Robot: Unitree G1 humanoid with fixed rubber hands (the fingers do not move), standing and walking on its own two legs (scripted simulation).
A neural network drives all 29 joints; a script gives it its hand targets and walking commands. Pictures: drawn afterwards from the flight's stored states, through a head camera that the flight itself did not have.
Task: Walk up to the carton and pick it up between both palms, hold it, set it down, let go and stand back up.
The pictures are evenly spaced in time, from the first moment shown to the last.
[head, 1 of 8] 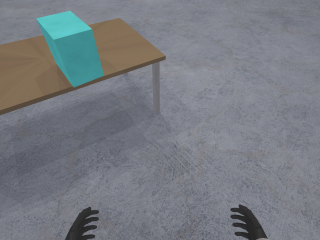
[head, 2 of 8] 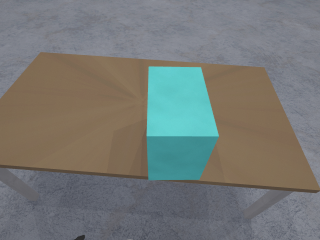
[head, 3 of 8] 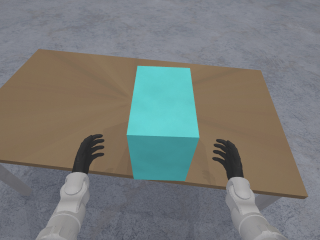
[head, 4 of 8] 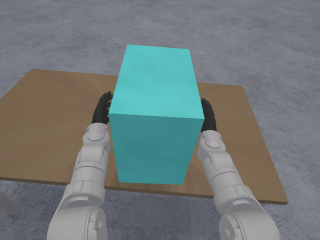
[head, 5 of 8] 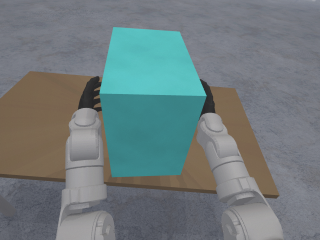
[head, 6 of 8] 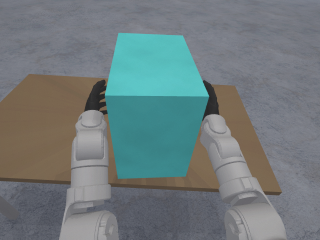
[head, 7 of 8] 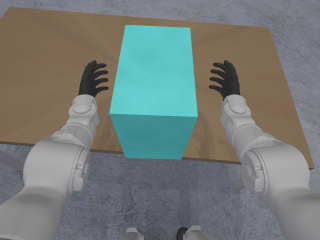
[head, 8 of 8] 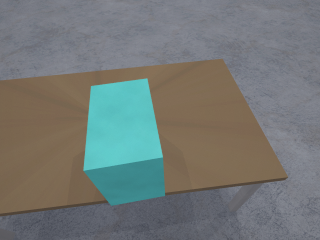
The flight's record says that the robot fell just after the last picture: no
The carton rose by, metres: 0.25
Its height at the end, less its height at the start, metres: +0.00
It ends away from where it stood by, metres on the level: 0.01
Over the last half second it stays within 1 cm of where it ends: yes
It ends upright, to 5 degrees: yes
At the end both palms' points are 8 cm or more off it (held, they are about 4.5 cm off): yes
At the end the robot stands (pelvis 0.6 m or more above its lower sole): yes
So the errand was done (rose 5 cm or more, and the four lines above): yes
